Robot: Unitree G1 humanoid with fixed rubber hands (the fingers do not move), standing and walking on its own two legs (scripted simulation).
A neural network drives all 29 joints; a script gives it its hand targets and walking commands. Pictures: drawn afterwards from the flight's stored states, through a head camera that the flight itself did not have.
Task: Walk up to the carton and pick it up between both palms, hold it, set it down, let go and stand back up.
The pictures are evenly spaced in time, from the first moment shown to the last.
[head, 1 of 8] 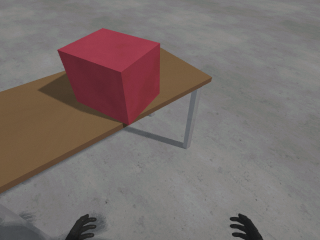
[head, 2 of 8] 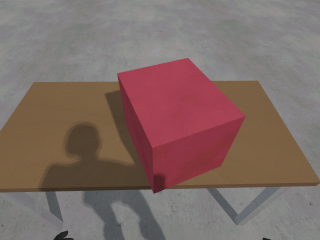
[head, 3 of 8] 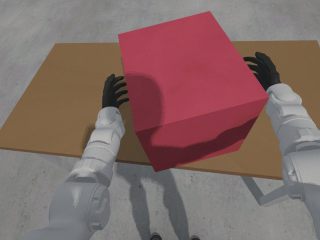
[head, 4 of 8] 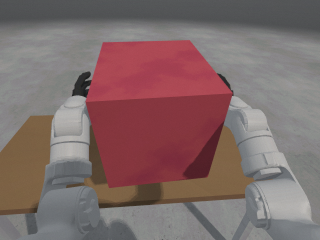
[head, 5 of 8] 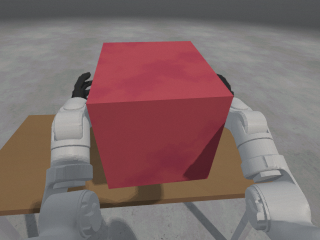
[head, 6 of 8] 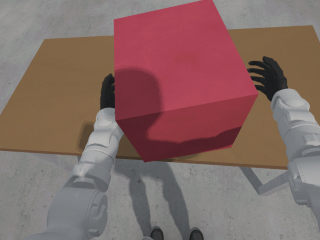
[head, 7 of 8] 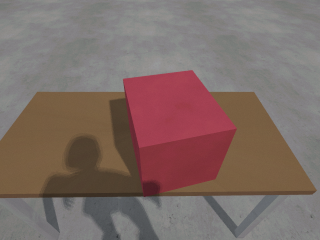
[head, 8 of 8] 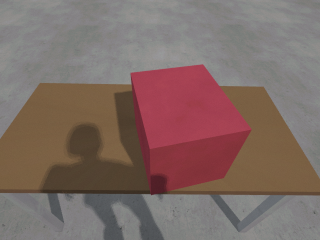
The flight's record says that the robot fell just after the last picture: no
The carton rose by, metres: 0.22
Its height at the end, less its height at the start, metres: +0.00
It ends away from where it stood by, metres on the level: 0.00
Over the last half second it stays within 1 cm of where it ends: yes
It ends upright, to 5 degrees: yes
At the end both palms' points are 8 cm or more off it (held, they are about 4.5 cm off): yes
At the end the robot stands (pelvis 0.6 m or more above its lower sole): yes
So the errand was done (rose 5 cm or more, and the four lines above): yes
